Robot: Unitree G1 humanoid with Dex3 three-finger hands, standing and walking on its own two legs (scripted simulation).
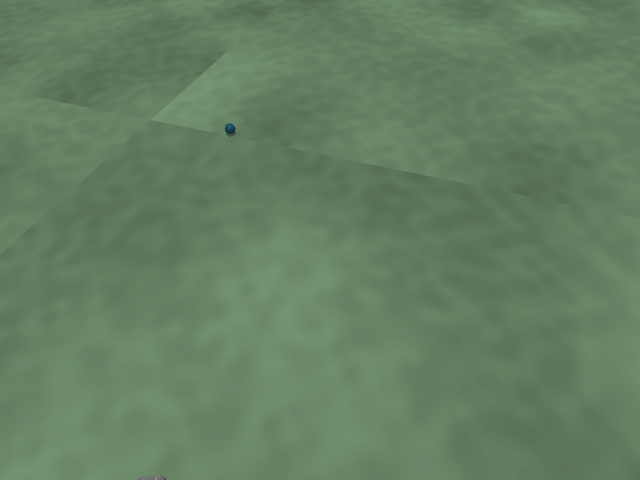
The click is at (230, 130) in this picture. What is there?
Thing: free ball
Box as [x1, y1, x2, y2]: [225, 124, 234, 133]
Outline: 227,124 225,126 225,130 228,133 232,133 234,131 234,126 232,124
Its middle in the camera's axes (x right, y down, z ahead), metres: -0.52 -0.64 +2.13
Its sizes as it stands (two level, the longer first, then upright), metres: 0.057 0.057 0.057
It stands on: the floor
